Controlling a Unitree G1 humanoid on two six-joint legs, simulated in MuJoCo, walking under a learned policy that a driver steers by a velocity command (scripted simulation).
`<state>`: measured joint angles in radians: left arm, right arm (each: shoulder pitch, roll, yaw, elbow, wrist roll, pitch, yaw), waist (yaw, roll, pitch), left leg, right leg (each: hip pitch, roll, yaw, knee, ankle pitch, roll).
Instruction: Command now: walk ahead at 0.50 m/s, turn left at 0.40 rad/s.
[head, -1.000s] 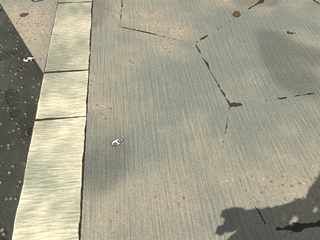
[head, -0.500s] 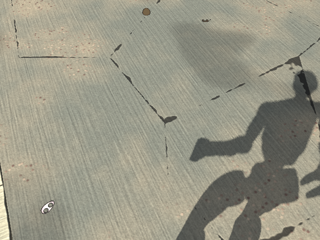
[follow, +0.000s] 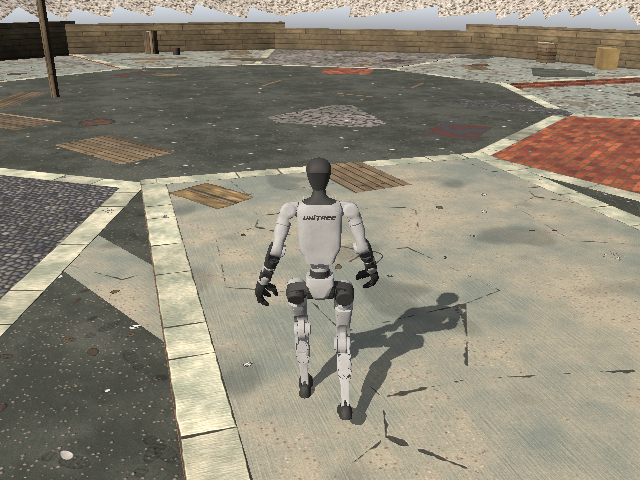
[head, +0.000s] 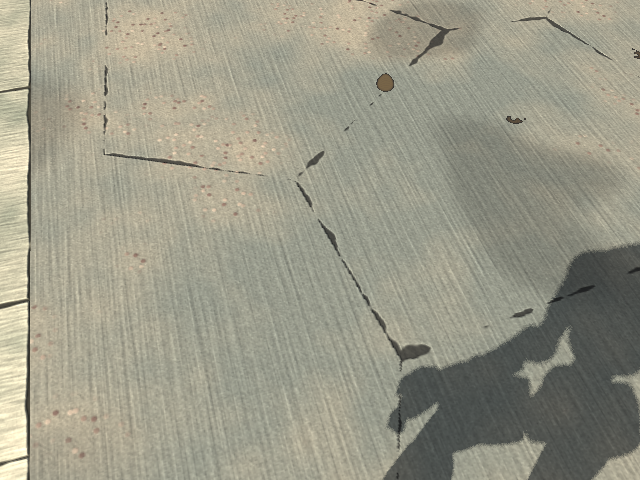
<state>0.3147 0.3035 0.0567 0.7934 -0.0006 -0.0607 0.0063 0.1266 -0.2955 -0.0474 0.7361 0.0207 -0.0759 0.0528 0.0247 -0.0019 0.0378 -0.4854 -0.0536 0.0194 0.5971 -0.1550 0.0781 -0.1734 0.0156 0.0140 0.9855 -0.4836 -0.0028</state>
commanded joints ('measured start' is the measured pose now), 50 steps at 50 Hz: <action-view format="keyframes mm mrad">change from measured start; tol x32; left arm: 1 -83 127 12 -136 -24 -72 -12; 50 -313 125 52 -104 7 -34 -34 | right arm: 1 198 -165 -51 -31 -5 -3 -15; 50 208 -158 -53 -167 -15 38 -70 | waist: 1 -112 48 -176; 19 -27 128 -92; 22 -43 -329 -459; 50 -50 130 -21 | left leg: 1 645 312 -597 -308 -135 217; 19 346 119 -416 -79 300 45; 22 -111 -85 -214 584 -622 -92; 24 -208 33 -167 722 -435 -138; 42 318 61 58 -58 -135 -20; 45 533 417 -738 -390 -428 289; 50 454 272 -427 -402 -157 156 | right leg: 1 -595 -54 94 289 81 -19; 18 -236 28 73 -532 491 31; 22 527 -510 601 -498 1012 -306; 28 -79 -257 155 -705 566 -206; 40 -23 -336 1 -710 244 -186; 44 -575 -52 -211 -26 -177 32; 50 -596 -72 35 -52 261 14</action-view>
